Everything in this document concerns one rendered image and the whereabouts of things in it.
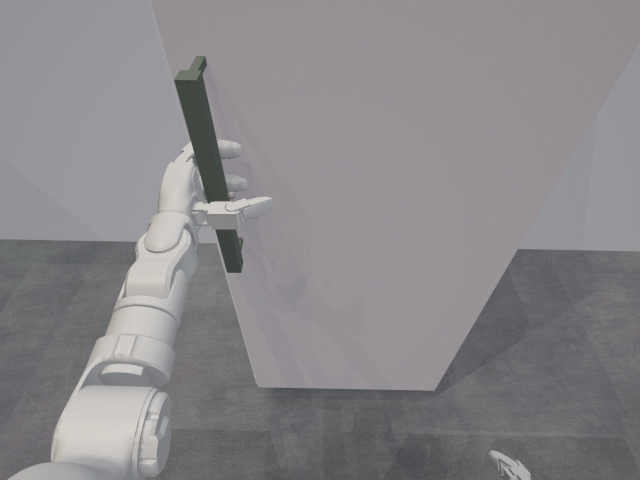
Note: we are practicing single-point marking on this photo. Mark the handle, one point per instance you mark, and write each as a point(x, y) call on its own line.
point(194, 102)

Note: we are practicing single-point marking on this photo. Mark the robot left forearm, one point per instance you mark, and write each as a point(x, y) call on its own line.
point(137, 349)

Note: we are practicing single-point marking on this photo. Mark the robot left upper arm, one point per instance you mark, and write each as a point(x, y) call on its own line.
point(110, 433)

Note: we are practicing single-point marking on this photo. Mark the fridge door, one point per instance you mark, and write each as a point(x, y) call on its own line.
point(408, 146)

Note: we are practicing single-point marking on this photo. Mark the robot left hand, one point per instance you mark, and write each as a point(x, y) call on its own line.
point(181, 189)

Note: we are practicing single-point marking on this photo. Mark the robot right hand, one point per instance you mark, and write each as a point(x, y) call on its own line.
point(507, 468)

